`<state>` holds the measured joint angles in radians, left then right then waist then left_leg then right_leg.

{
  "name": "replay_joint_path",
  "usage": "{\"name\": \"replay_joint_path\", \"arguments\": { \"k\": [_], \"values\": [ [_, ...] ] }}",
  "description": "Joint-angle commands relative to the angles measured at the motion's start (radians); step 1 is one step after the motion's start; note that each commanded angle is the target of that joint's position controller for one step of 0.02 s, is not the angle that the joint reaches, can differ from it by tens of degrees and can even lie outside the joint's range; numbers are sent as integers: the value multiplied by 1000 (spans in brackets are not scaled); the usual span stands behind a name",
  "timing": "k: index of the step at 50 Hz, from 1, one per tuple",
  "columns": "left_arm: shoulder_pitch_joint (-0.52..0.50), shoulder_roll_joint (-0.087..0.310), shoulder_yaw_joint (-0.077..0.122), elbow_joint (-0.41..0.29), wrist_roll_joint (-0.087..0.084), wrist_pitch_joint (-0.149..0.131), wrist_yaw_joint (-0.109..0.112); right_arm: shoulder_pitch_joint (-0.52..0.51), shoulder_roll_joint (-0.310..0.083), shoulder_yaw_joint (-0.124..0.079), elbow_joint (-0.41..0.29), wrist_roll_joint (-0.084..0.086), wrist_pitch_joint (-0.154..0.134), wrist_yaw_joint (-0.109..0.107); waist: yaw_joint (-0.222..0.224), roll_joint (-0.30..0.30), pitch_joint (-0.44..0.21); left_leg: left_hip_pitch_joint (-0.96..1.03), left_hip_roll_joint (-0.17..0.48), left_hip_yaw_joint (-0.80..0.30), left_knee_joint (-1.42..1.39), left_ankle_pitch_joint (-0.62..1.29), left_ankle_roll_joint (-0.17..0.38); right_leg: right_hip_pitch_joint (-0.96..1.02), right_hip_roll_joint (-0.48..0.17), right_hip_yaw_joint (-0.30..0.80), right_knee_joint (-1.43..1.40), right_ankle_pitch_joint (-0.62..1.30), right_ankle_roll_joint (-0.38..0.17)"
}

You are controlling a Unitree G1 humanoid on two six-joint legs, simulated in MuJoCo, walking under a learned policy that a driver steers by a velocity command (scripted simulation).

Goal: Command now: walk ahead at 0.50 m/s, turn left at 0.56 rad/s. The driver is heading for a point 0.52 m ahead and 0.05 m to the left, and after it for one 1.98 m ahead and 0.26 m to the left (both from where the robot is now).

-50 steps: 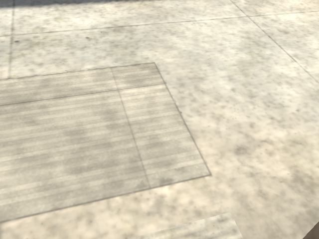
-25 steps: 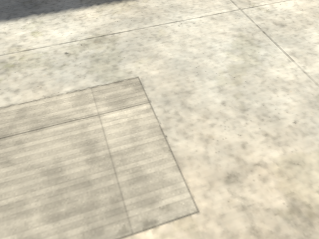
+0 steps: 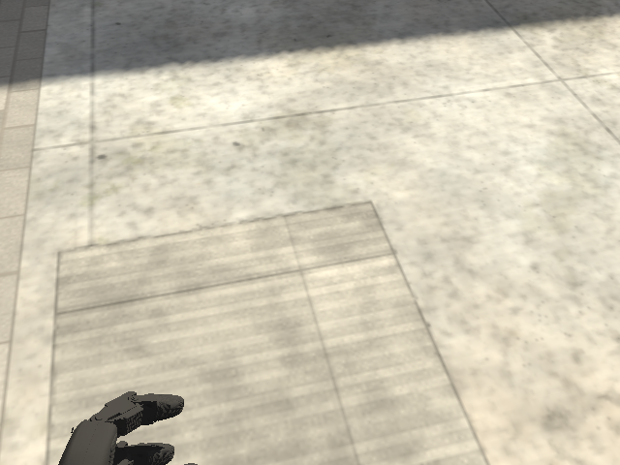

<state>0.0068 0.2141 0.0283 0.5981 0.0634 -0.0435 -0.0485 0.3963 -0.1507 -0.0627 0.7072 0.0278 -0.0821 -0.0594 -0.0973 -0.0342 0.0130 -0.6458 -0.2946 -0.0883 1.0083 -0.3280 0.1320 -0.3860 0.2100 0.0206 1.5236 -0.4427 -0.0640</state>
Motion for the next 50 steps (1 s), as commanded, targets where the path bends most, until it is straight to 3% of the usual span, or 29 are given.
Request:
{"name": "replay_joint_path", "arguments": {
  "k": [1, 4, 6, 9, 10, 11, 12, 13, 14, 15, 16, 18, 20, 23, 25, 26, 27, 28, 29, 32, 40, 42, 44, 45, 46, 47, 48, 49, 50],
  "values": [
    [-200, -16, 2, -183, -42, -18, 15, 172, -111, -27, -41, 6, -10, -14, -35, -95, -86, 361, 288, -760, -481, -362, 161, -278, -39, 143, 115, 51, 42],
    [1, -8, 2, -141, -23, -20, 29, 11, -122, -19, -135, 21, -10, 7, 71, -44, -38, 243, 235, -606, -597, -370, 114, -163, -74, 73, -16, 104, 8],
    [-3, -21, -5, -167, -50, -27, 38, -49, -145, -27, -166, 36, -13, 18, 89, -28, 8, 239, 231, -541, -666, -332, 111, -193, -102, 66, -154, 57, 26],
    [84, 22, 14, -136, -37, -17, 55, -125, -153, -37, -181, 18, 12, 15, 107, 40, -2, 149, 195, -504, -722, -278, 56, -55, -145, 82, -326, 63, 38],
    [158, 36, 7, -131, -29, -15, 58, -209, -154, -39, -224, 29, 29, 5, 149, 115, -7, 50, 182, -508, -752, -238, -6, 59, -181, 132, -493, 5, 17],
    [272, 38, -6, -77, -23, -8, 70, -306, -193, -50, -272, 44, 63, 8, 201, 229, 75, -46, 50, -282, -884, -202, -138, 244, -127, -35, -1063, -295, -8],
    [287, 71, 19, -17, -26, -21, 68, -333, -256, -93, -291, 101, 91, 2, 189, 10, 127, -57, -92, -101, -579, -247, -316, 356, -146, -117, -1347, 85, -11],
    [204, 46, 42, 36, -76, -7, 29, -138, -216, -87, -233, 82, 79, 29, 79, -324, -103, -39, -5, -10, 90, -276, -241, 472, -277, -19, -980, 337, -6],
    [167, 88, 30, -53, -40, -5, 46, -147, -210, -49, -250, 37, 73, 52, 77, -406, -236, -117, 97, -6, 295, -284, -154, 377, -580, 462, -1102, -143, -139],
    [36, 104, 43, -106, -70, -24, 75, -160, -208, -30, -277, 65, 69, 68, 23, -369, -66, -116, 216, -104, 551, -168, -121, 80, -655, 639, -1248, -338, -188],
    [15, 58, 29, -97, -106, -39, 97, -106, -215, -27, -274, 36, 80, 72, -7, -232, 42, -79, 270, -136, 688, -151, -116, -40, -622, 546, -1222, -266, -145],
    [81, 116, 29, -76, -95, -47, 92, -68, -191, -3, -246, 15, 88, 70, -4, -24, 14, -195, 313, -70, 530, -138, -126, 209, -502, 366, -1206, -182, -109],
    [233, 156, 52, -31, -95, -28, 84, -342, -132, 51, -323, 6, 75, 79, 125, 81, 150, -292, 376, -49, 110, -235, -139, 261, -437, 265, -1230, -166, -114],
    [276, 257, 90, 37, -93, -42, 57, -303, -102, 63, -257, 25, 57, 93, 131, 34, 69, 269, 362, 186, -320, -203, -115, 80, -418, 91, -1350, -90, -93],
    [273, 240, 133, 60, -74, -42, 17, -70, -176, 2, -162, -20, 47, 87, 16, 21, 3, 727, 272, 187, -349, -11, -76, -99, -372, -46, -1129, 347, -42],
    [186, 184, 126, 7, -66, -50, 11, 69, -292, -43, -138, -40, 34, 84, -75, 151, -30, 900, 435, -113, -469, -4, 6, -290, -257, -170, -810, 413, 58],
    [136, 118, 114, -38, -74, -61, 22, 122, -358, -54, -140, -29, 18, 80, -85, 359, -109, 913, 654, -557, -683, -94, 153, -460, -195, -119, -529, -42, 94],
    [108, 99, 119, -31, -137, -50, 33, 98, -324, -50, -123, -32, 10, 53, -83, 201, -123, 820, 734, -617, -733, -106, 189, -461, -256, -33, -332, -84, 82],
    [160, 50, 107, -3, -150, -49, 35, 54, -297, -45, -114, -34, 1, 30, -43, 219, -60, 734, 725, -512, -706, -115, 169, -475, -304, 9, -259, -73, 56],
    [255, -54, 85, 37, -127, -29, 33, -166, -220, -19, -99, -37, -20, 22, 75, 229, 43, 519, 677, -328, -755, -174, 96, -441, -397, 55, -267, -10, 3],
    [513, 12, 85, 199, -113, 21, 30, -430, -203, -5, -26, -20, -15, 80, 265, 160, 93, 273, 534, 166, -853, -137, 20, 112, -343, -178, -629, 365, 7],
    [574, 38, 91, 236, -99, 35, 30, -440, -188, -1, -1, -6, -18, 103, 300, 84, 80, 353, 504, 235, -635, 103, 9, 202, -277, -264, -728, 348, -25],
    [752, 94, 108, 290, -71, 44, 32, -463, -134, 16, -5, -12, -15, 111, 379, -190, 76, 351, 399, 253, 46, 226, -52, 226, -271, -121, -901, 222, -78],
    [644, 72, 59, 252, -71, 18, 19, -371, 7, 51, -19, -29, -17, 123, 196, -456, 94, 205, 308, 182, 382, -252, -71, 149, -316, 95, -959, 198, -83],
    [498, 135, 53, 155, -81, -23, -3, -215, 37, 57, -77, -12, -16, 111, 18, -629, -1, 25, 225, 18, 547, -223, -82, 163, -456, 769, -1370, -336, -222],
    [462, 166, 63, 139, -90, -37, -11, -272, -106, 41, -54, 22, -25, 113, 53, -331, 23, 21, 286, 13, 595, -110, -57, 103, -582, 860, -1529, -612, -201],
    [449, 178, 66, 152, -68, -42, -2, -388, -153, 33, -73, 21, -25, 114, 92, -122, 57, 2, 326, 41, 563, -33, -40, 43, -595, 771, -1480, -494, -171],
    [431, 181, 57, 149, -55, -58, 6, -434, -146, 35, -78, -18, -19, 93, 103, 10, 28, 6, 354, 31, 490, 22, -44, 41, -564, 667, -1436, -378, -160],
    [424, 168, 53, 157, -50, -74, 16, -457, -144, 33, -87, -32, -20, 76, 112, 5, -6, 18, 374, 10, 387, 73, -51, 83, -528, 589, -1396, -288, -160]
  ]
}}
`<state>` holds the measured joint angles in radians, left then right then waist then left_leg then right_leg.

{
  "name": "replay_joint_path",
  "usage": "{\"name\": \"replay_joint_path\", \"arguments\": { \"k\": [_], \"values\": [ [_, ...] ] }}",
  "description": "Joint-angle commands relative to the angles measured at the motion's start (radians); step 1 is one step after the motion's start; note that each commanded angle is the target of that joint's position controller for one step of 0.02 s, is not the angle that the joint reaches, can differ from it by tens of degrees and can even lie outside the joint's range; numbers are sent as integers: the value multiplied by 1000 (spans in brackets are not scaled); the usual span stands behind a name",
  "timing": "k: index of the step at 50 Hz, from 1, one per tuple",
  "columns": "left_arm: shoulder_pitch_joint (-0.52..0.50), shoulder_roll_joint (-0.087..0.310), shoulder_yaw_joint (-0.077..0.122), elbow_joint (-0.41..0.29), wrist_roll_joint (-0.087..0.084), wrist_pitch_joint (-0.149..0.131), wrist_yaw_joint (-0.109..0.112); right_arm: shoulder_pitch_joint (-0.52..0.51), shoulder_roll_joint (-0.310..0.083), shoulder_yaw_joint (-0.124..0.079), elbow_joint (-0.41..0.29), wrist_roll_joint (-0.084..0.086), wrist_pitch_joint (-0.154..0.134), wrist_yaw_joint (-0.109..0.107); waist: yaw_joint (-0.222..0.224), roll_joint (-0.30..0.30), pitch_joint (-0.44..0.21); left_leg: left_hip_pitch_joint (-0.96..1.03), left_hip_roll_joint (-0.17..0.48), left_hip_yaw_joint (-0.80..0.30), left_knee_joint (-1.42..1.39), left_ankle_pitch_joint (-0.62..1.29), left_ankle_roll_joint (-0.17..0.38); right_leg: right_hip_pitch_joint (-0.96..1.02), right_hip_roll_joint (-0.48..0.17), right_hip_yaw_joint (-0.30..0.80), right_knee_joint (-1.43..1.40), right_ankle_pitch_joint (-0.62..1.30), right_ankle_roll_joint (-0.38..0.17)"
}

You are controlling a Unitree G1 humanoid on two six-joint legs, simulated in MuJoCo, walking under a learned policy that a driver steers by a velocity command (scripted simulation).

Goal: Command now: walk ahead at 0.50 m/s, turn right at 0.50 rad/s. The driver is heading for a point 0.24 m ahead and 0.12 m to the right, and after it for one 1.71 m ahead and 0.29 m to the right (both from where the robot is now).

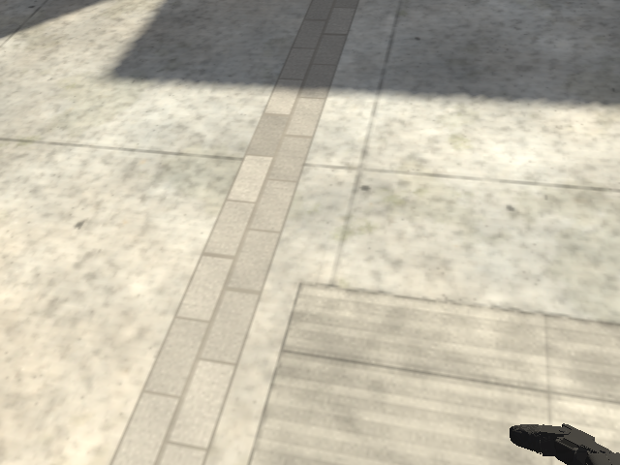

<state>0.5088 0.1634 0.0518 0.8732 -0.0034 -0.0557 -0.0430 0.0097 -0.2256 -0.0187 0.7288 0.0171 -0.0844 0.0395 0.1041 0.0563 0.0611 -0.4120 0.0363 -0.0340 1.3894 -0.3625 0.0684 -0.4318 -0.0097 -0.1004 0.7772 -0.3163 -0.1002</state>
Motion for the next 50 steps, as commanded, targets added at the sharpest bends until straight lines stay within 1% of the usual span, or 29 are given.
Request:
{"name": "replay_joint_path", "arguments": {
  "k": [1, 2, 3, 5, 7, 9, 12, 13, 16, 18, 20, 22, 23, 24, 25, 26, 27, 28, 31, 34, 38, 40, 42, 43, 44, 45, 47, 48, 50],
  "values": [
    [-67, 193, 22, -107, 13, -66, 34, -80, -79, -19, -106, -18, -14, -32, -78, -107, -74, -193, 55, -63, -76, 153, -1, 171, -268, 623, -633, -334, -119],
    [-32, 150, 11, -93, 5, -66, 48, -92, -84, -24, -106, -16, -14, -38, -62, -112, -89, -191, 48, -67, -148, 193, -12, 244, -237, 555, -635, -247, -112],
    [6, 147, 5, -73, 0, -70, 54, -111, -81, -30, -91, 1, -16, -44, -50, -109, -83, -229, 45, -61, -230, 204, -27, 327, -239, 523, -632, -167, -121],
    [24, 131, 2, -76, -12, -70, 62, -137, -75, -37, -77, 6, -19, -50, -33, -67, -39, -304, 32, -60, -389, 231, -53, 432, -223, 453, -615, 95, -113],
    [59, 117, -2, -61, 1, -57, 76, -118, -37, -40, -52, 15, -22, -53, -26, -98, -30, -390, 5, -46, -512, 265, -63, 552, -192, 403, -577, 334, -71],
    [52, 111, -2, -74, -7, -36, 74, -140, -5, -38, -56, 0, -10, -35, -17, -113, -47, -387, -19, -22, -575, 328, -88, 557, -162, 345, -550, 413, -44],
    [0, 159, 21, -112, -7, 13, 84, -197, 6, -36, -101, -17, 1, -15, -32, -146, -28, -269, -58, 12, -693, 369, -115, 384, -110, 297, -505, 524, -44],
    [-20, 190, 30, -137, -2, 19, 81, -235, -20, -42, -111, -31, 3, -19, -19, -176, -14, -262, -55, 23, -708, 391, -123, 371, -120, 317, -499, 599, -42],
    [-54, 231, 58, -158, -8, 34, 91, -282, -31, -36, -121, -23, 3, -35, -21, -170, 1, -263, -69, 4, -814, 414, -135, 334, -111, 362, -434, 542, -39],
    [-51, 207, 61, -165, -15, 42, 111, -247, -48, -42, -122, -16, 2, -37, -22, -159, -52, -225, -85, -7, -850, 441, -124, 387, -107, 396, -368, 609, -23],
    [-113, 209, 62, -195, -30, 25, 111, -168, -98, -59, -105, 4, -7, -29, -68, -192, -81, -107, -70, -49, -905, 460, -99, 377, -109, 431, -331, 582, -7],
    [-220, 242, 80, -246, -23, 20, 88, -34, -128, -77, -59, -10, -30, -37, -147, -184, -150, 100, -75, -32, -959, 461, -58, 316, -63, 436, -189, 597, 2],
    [-249, 206, 70, -276, -17, 19, 69, 79, -159, -86, -51, -29, -36, -41, -188, -132, -236, 306, -15, -46, -981, 605, -16, 254, 6, 421, -22, 542, 42],
    [-251, 129, 41, -307, 20, 20, 63, 138, -181, -80, -60, -44, -32, -49, -181, 75, -341, 571, 184, -222, -872, 1070, 57, 35, 106, 348, 248, -107, 78],
    [10, 164, 41, -302, -3, 36, 60, 128, -191, -78, -77, -67, -14, -54, -66, 320, -490, 734, 443, -556, -892, 1189, 258, -157, 162, 322, 547, -483, 123],
    [54, 272, 59, -263, -9, 62, 56, 71, -153, -73, -104, -42, 6, -54, -62, 183, -502, 623, 431, -597, -946, 866, 254, -167, 64, 333, 651, -352, 157],
    [-77, 313, 73, -278, -11, 85, 55, 24, -85, -54, -133, -28, 25, -64, -92, 82, -381, 502, 342, -428, -967, 668, 204, -195, 28, 271, 662, -277, 181],
    [-137, 293, 68, -289, -18, 106, 66, 6, -58, -36, -127, -24, 46, -75, -90, 16, -299, 374, 277, -344, -1009, 477, 172, -193, 9, 252, 651, -206, 192],
    [-178, 205, 33, -336, -14, 125, 80, 4, -115, -37, -70, -38, 51, -81, -58, 52, -171, 94, 176, -198, -1116, 328, 166, -104, -15, 193, 537, -137, 173],
    [-199, 174, 12, -336, -3, 105, 77, 10, -143, -42, -61, -41, 38, -65, -69, 22, -255, 136, 187, -137, -1089, 498, 194, -40, -28, 162, 344, -160, 164],
    [-258, 178, -2, -340, 1, 107, 65, 36, -177, -49, -47, -21, 62, -55, -103, 64, -248, 116, 194, -124, -1110, 269, 182, 60, -32, 127, 90, -97, 132],
    [-225, 180, 0, -323, 6, 111, 56, 43, -176, -45, -37, -11, 73, -48, -85, 72, -225, 72, 186, -116, -1103, 132, 153, 150, -13, 94, -77, -27, 103],
    [-195, 178, 1, -309, 28, 115, 51, 93, -118, -25, -10, -5, 77, -43, -70, 53, -201, -7, 133, -75, -1062, -17, 48, 283, -3, 95, -280, 52, 51],
    [-207, 239, 7, -333, 51, 117, 57, 110, -76, -11, -12, -18, 72, -36, -95, -70, -181, -75, 66, -5, -923, -50, -39, 301, -157, 295, -381, 12, -5],
    [-284, 302, 22, -341, 51, 112, 54, 122, -62, -14, -12, -20, 62, -35, -143, -271, -130, -31, -35, 88, -857, -11, -78, 102, -263, 444, -484, -147, -88],
    [-362, 259, 11, -363, 54, 94, 52, 77, -119, -28, -4, -31, 62, -40, -126, -248, -77, 78, -20, 33, -778, 54, -82, -28, -235, 427, -534, -267, -86],
    [-431, 192, -8, -358, 52, 59, 50, 114, -93, -28, 35, -38, 71, -42, -167, -250, -62, 136, -23, 33, -800, 147, -81, -32, -163, 324, -505, -219, -7],
    [-417, 167, -15, -347, 44, 49, 47, 122, -94, -26, 45, -46, 74, -41, -161, -246, -61, 151, -15, 25, -842, 190, -85, -4, -140, 293, -473, -159, 20],
    [-345, 155, -21, -325, 34, 44, 45, 120, -95, -17, 51, -37, 71, -33, -144, -192, -63, 184, 16, -1, -913, 275, -75, 58, -103, 272, -415, -61, 52]
  ]
}}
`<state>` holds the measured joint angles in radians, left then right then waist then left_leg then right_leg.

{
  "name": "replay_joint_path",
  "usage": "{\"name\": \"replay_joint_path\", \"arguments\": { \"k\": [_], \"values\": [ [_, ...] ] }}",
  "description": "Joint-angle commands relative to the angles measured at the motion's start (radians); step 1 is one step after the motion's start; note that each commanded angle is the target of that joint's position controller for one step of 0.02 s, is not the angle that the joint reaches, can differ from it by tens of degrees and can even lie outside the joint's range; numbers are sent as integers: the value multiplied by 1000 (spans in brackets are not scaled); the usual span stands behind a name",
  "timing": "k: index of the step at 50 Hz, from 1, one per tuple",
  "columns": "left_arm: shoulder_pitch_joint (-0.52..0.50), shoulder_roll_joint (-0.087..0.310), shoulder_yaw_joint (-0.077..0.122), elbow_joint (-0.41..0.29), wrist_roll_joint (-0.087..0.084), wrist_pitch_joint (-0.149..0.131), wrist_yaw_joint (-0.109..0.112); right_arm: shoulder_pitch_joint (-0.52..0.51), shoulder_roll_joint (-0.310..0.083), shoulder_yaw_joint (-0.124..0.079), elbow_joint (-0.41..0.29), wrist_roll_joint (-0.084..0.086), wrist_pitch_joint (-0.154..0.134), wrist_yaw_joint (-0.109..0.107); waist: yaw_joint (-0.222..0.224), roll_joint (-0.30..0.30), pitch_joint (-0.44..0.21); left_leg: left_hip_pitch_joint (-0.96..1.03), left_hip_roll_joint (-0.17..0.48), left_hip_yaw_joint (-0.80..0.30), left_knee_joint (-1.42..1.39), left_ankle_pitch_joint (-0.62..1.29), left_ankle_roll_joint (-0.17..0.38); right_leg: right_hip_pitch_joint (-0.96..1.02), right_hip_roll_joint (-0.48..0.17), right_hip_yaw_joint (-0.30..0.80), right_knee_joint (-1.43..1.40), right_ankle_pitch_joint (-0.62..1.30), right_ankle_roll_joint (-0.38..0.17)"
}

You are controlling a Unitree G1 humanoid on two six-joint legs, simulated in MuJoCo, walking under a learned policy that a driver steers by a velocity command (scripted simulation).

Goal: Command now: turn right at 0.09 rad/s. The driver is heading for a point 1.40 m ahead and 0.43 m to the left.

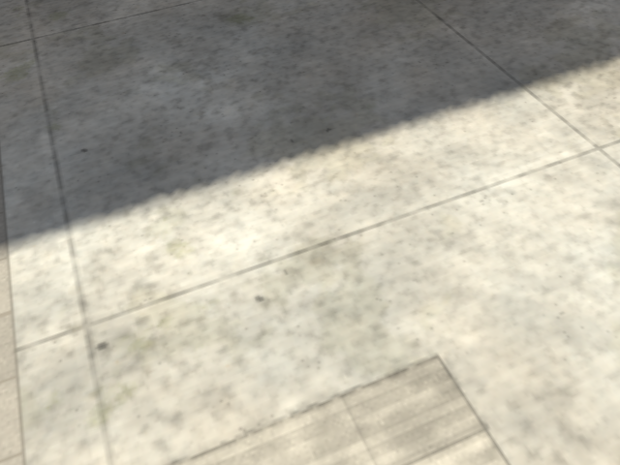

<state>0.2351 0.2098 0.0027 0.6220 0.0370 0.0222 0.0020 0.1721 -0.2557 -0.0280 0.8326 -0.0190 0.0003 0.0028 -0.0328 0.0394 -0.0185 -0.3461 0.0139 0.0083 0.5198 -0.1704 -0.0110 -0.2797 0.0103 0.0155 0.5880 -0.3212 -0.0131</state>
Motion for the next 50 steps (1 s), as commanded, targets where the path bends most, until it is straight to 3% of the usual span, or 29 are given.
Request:
{"name": "replay_joint_path", "arguments": {
  "k": [1, 3, 12, 13, 17, 19, 21, 22, 25, 27, 28, 29, 30, 31, 32, 33, 34, 36, 39, 41, 44, 46, 48, 49, 50],
  "values": [
    [3, 102, 27, -74, -3, -33, -3, -48, -97, -13, -33, 9, -14, 4, 36, -96, 15, 126, 37, -49, -41, 42, 18, -99, -108, 152, -230, -55, -27],
    [-3, 132, 34, -72, -5, -35, 6, -44, -63, -2, -14, 12, -22, 3, 19, -73, 26, 91, 30, -56, -63, 17, 24, -67, -95, 127, -201, -45, -29],
    [14, 111, 36, -66, -16, -37, 7, -48, -78, 5, 48, 15, -27, -8, 19, -34, -32, 150, 38, -65, -42, 108, 36, -13, -62, 76, -156, 133, -33],
    [18, 109, 38, -61, -12, -39, 6, -49, -75, 5, 52, 9, -28, -7, 19, -39, -46, 160, 38, -61, -34, 126, 34, -7, -58, 67, -146, 149, -29],
    [44, 115, 43, -43, -19, -42, 10, -53, -80, 10, 80, 12, -25, -12, 25, -32, -44, 162, 43, -67, -27, 177, 41, 7, -57, 55, -125, 215, -28],
    [83, 114, 44, -21, -20, -35, 5, -28, -80, 8, 103, 16, -22, -8, 29, -47, -59, 170, 26, -45, -22, 81, 45, 26, -51, 51, -146, 110, -31],
    [81, 148, 56, -22, -22, -31, 0, -22, -102, -3, 124, 31, -17, -12, 33, -100, 20, 87, -23, 4, 22, -239, 54, -24, -67, 98, -201, -223, -70],
    [88, 162, 59, -21, -25, -33, 2, -49, -101, -5, 113, 34, -24, -11, 39, -134, 75, 14, -35, 14, 52, -313, 58, -39, -102, 161, -247, -352, -97],
    [123, 211, 73, 3, -47, -60, 14, -109, -80, -4, 80, 46, -72, 11, 38, -205, 159, -130, -27, 22, 149, -233, 94, 22, -251, 367, -346, -379, -180],
    [96, 203, 71, -2, -50, -74, 15, -46, -80, -6, 105, 49, -98, 29, 0, -182, 134, -44, -11, 5, 80, -201, 127, 18, -240, 328, -282, -210, -164],
    [46, 185, 65, -21, -51, -77, 12, 30, -95, -12, 137, 50, -104, 37, -36, -154, 110, 53, -9, -8, 30, -193, 138, -25, -192, 246, -212, -121, -129],
    [8, 153, 56, -50, -51, -81, 13, 110, -137, -26, 158, 48, -109, 42, -58, -48, 85, 184, 38, -122, -55, -208, 167, -117, -89, 116, -50, 6, -70],
    [-21, 127, 50, -81, -48, -97, 15, 235, -225, -54, 184, 49, -104, 42, -87, 160, 33, 389, 174, -397, -169, -182, 250, -305, 35, -39, 258, 77, 9],
    [-27, 153, 58, -89, -63, -109, 24, 306, -244, -56, 174, 31, -107, 40, -120, 232, 5, 522, 333, -670, -278, -87, 350, -515, 52, 26, 507, -231, 26],
    [-14, 168, 64, -81, -87, -116, 23, 272, -208, -44, 159, 23, -113, 34, -81, 115, 24, 542, 357, -658, -267, -78, 354, -607, 1, 89, 631, -234, 4],
    [-18, 155, 59, -73, -88, -117, 16, 233, -167, -33, 133, 26, -114, 27, -61, 57, 36, 529, 333, -567, -264, -73, 332, -650, -40, 91, 659, -154, -15],
    [-35, 142, 56, -72, -76, -118, 8, 199, -143, -22, 120, 27, -111, 22, -42, 23, 57, 488, 311, -484, -283, -33, 305, -655, -78, 80, 631, -80, -22],
    [-44, 127, 58, -71, -55, -111, -9, 160, -99, -4, 110, 23, -98, 16, -5, 43, 72, 382, 236, -328, -329, 65, 245, -561, -121, 46, 527, 20, -12],
    [-114, 72, 33, -103, -48, -109, -27, 175, -135, -11, 106, 26, -87, 0, -26, 22, 82, 288, 175, -174, -370, 163, 216, -459, -108, -33, 327, 132, 21],
    [-175, 54, 22, -128, -60, -113, -32, 206, -150, -10, 118, 37, -84, -4, -42, 37, 93, 253, 156, -130, -378, 163, 206, -389, -90, -50, 174, 210, 19],
    [-240, 89, 26, -150, -70, -116, -33, 240, -190, -19, 115, 47, -75, -6, -54, 52, 102, 284, 198, -140, -370, 161, 202, -335, -64, -49, 41, 267, 5],
    [-248, 115, 34, -157, -70, -119, -36, 250, -193, -23, 120, 51, -70, -2, -37, 58, 107, 322, 229, -139, -343, 225, 188, -300, -54, -43, -4, 263, -24],
    [-161, 153, 57, -138, -57, -120, -34, 223, -218, -33, 105, 43, -66, -2, 34, 74, 45, 338, 219, -99, -217, 531, 157, -137, -11, -70, -31, 250, -64],
    [-25, 191, 80, -95, -53, -116, -27, 217, -209, -32, 98, 37, -63, -3, 107, 61, -39, 305, 179, -59, -50, 670, 134, 51, 17, -89, -43, 241, -93],
    [157, 231, 101, -49, -54, -107, -14, 201, -183, -23, 75, 20, -66, -2, 193, 36, -150, 135, 135, -32, 191, 560, 100, 335, -60, -8, -11, 222, -132]
  ]
}}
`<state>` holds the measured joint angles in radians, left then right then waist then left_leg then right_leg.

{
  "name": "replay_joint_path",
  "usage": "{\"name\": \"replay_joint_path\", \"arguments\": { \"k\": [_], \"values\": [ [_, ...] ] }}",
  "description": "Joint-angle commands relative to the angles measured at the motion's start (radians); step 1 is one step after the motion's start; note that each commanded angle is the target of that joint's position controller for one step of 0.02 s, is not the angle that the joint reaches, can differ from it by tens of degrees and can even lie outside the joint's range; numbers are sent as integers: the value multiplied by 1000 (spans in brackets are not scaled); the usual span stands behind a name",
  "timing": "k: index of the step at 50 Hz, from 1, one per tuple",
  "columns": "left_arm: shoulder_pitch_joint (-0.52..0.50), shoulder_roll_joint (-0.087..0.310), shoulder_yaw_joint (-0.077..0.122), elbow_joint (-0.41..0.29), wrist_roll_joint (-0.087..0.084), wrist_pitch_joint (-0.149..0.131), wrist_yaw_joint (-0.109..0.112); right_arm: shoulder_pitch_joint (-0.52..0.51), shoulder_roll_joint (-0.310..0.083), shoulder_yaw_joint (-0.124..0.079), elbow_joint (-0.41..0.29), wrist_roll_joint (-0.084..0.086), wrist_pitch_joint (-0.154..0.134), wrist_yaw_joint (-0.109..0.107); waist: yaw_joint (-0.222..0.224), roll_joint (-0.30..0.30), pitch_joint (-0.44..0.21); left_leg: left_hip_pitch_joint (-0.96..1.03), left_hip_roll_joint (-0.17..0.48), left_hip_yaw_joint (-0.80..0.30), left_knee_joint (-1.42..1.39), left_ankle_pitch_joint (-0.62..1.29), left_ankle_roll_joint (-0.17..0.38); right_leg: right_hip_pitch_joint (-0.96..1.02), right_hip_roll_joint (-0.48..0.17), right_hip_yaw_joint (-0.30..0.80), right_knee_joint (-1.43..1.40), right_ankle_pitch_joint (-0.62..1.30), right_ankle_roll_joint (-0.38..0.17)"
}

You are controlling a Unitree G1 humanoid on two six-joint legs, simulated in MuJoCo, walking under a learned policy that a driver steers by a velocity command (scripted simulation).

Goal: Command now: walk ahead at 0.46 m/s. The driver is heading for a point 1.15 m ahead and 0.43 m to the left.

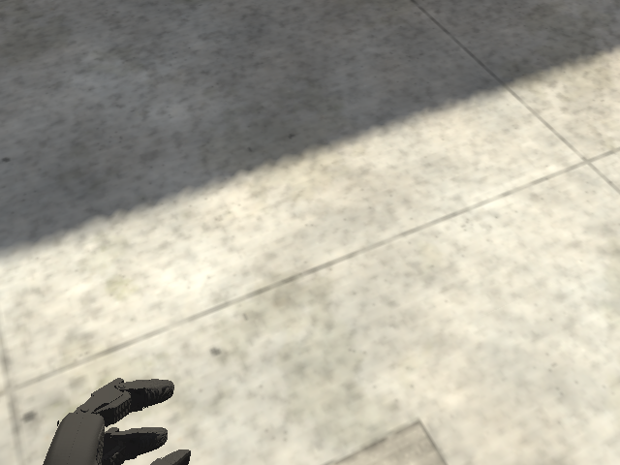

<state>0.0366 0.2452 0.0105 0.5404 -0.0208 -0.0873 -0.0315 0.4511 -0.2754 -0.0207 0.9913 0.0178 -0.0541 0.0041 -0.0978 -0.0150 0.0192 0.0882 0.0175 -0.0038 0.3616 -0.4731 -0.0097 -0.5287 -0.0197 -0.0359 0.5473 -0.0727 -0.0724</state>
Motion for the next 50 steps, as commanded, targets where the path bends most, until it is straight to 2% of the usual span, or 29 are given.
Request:
{"name": "replay_joint_path", "arguments": {
  "k": [1, 2, 3, 4, 5, 7, 8, 10, 13, 18, 22, 24, 25, 26, 27, 28, 29, 30, 31, 32, 33, 34, 37, 42, 44, 46, 48, 49, 50],
  "values": [
    [467, 306, 113, 54, 28, 11, 30, 14, -35, 3, -124, -30, -28, 3, 223, -188, -360, -635, -25, 18, 774, 347, 36, 918, -310, 498, -52, -245, -203],
    [474, 249, 97, 55, 28, 10, 27, 31, -65, -1, -109, -12, -55, 15, 217, -262, -449, -760, -73, -127, 958, -62, 40, 927, -393, 861, -266, -387, -267],
    [378, 193, 77, 56, 19, 4, 25, -68, -151, -29, -141, 19, -63, 20, 199, -184, -248, -873, -2, -117, 1018, -2, 51, 796, -357, 721, -282, -432, -215],
    [309, 160, 67, 56, 12, 1, 22, -148, -151, -28, -167, 22, -67, 19, 176, -110, -139, -866, 53, -82, 981, 94, 62, 637, -314, 553, -291, -339, -189],
    [254, 138, 61, 61, 18, -3, 15, -169, -128, -28, -170, 12, -62, 13, 140, -43, -84, -819, 89, -71, 927, 160, 59, 505, -272, 435, -317, -219, -169],
    [191, 102, 56, 74, 26, -22, 7, -117, -94, -31, -154, 8, -30, 6, 78, -72, -58, -704, 129, -86, 858, 227, 46, 362, -219, 288, -381, -105, -151],
    [191, 101, 58, 92, 24, -33, 6, -106, -71, -28, -152, 9, -15, 4, 68, -69, -48, -687, 129, -85, 844, 238, 37, 328, -215, 242, -405, -65, -156],
    [200, 111, 64, 123, 30, -46, 8, -141, -62, -31, -170, 8, 4, -3, 65, -51, -5, -728, 122, -107, 794, 288, 21, 297, -212, 154, -438, -6, -156],
    [235, 129, 71, 160, 38, -43, 20, -216, -60, -37, -203, 2, 6, -2, 85, -32, 21, -808, 98, -135, 648, 444, 4, 346, -207, 61, -454, 58, -148],
    [269, 170, 82, 201, 26, -32, 39, -388, -27, -22, -272, -7, -9, 32, 148, -6, 61, -774, 79, -42, 360, 621, 19, 417, -211, -65, -456, 97, -105],
    [316, 190, 92, 242, 10, 0, 43, -473, -34, -22, -342, -2, -10, 56, 175, -9, 78, -838, 66, 0, 269, 487, 60, 603, -261, -96, -376, 193, -87],
    [300, 213, 98, 243, 5, 18, 49, -460, -55, -33, -369, 0, -9, 66, 149, -40, 45, -771, 21, 59, 251, 370, 94, 651, -268, -124, -270, 475, -64],
    [291, 229, 102, 239, 5, 27, 55, -413, -76, -45, -370, 1, -6, 66, 119, -69, -2, -685, -20, 96, 258, 313, 116, 661, -263, -139, -177, 671, -50],
    [278, 237, 103, 234, 7, 38, 61, -295, -114, -68, -349, 4, -4, 64, 52, -78, -72, -528, -68, 121, 236, 297, 144, 636, -241, -163, -9, 801, -30],
    [274, 227, 95, 225, 8, 41, 68, -122, -180, -104, -309, 8, -1, 51, -35, -52, -165, -253, -92, 87, 184, 350, 187, 502, -199, -184, 229, 738, 7],
    [336, 139, 64, 180, 35, 23, 62, 1, -302, -140, -293, 5, 8, 27, -28, 151, -286, 152, 155, -324, 192, 335, 319, 96, -99, -181, 612, 203, 69],
    [347, 78, 34, 154, 35, -19, 45, -23, -309, -130, -320, 9, -3, 29, 22, 234, -433, 342, 327, -846, 0, 187, 468, -179, 85, 36, 863, -507, 97],
    [223, 163, 56, 131, -5, -50, 29, -16, -224, -107, -322, -3, -8, 30, -36, 140, -379, 323, 301, -761, -53, 166, 406, -291, 21, 156, 898, -451, 69],
    [166, 165, 53, 108, -20, -65, 25, -64, -181, -96, -322, -3, -12, 27, -15, 95, -246, 183, 265, -605, -54, 233, 363, -315, -22, 138, 837, -363, 49],
    [155, 157, 52, 111, 2, -69, 32, -136, -153, -86, -337, 1, -13, 27, 37, 7, -157, 17, 220, -491, -62, 336, 329, -267, -65, 129, 738, -298, 49],
    [161, 169, 61, 114, 23, -61, 39, -191, -120, -76, -354, -4, -13, 24, 76, 19, -116, -104, 186, -415, -83, 437, 313, -194, -94, 127, 662, -258, 58],
    [179, 168, 65, 114, 29, -48, 37, -218, -110, -72, -371, -12, -13, 21, 104, 41, -98, -183, 161, -386, -107, 488, 313, -138, -104, 129, 634, -236, 69],
    [181, 132, 57, 109, 41, -19, 39, -212, -138, -80, -366, -7, -18, 6, 125, 42, -65, -304, 128, -302, -136, 618, 321, -108, -94, 95, 514, -181, 119],
    [-19, 83, 34, 66, 33, -23, 32, -141, -165, -89, -337, 6, -4, -18, 50, 90, -34, -370, 44, -223, -105, 508, 243, -21, -14, 67, 111, 127, 144],
    [-72, 98, 38, 52, 19, -30, 22, -104, -173, -91, -326, 9, 2, -20, 26, 105, -34, -350, 63, -270, -88, 442, 232, 19, 12, 74, 34, 164, 141],
    [-80, 129, 50, 47, 14, -38, 15, -86, -163, -90, -319, 13, 7, -23, 31, 115, -37, -283, 93, -340, -35, 392, 218, 33, 15, 107, -28, 132, 122],
    [-46, 156, 64, 53, 12, -46, 11, -97, -163, -92, -322, 10, 12, -26, 59, 139, -39, -231, 120, -400, 25, 397, 199, 72, 12, 119, -51, 49, 90],
    [8, 164, 73, 67, 13, -50, 12, -114, -156, -92, -328, 8, 15, -26, 91, 150, -50, -231, 111, -410, 69, 424, 185, 143, 16, 105, -78, 25, 69],
    [101, 186, 88, 88, 21, -55, 18, -124, -127, -82, -338, 4, 15, -23, 140, 140, -103, -256, 63, -385, 172, 478, 156, 291, 3, 100, -104, 24, 39]
  ]
}}
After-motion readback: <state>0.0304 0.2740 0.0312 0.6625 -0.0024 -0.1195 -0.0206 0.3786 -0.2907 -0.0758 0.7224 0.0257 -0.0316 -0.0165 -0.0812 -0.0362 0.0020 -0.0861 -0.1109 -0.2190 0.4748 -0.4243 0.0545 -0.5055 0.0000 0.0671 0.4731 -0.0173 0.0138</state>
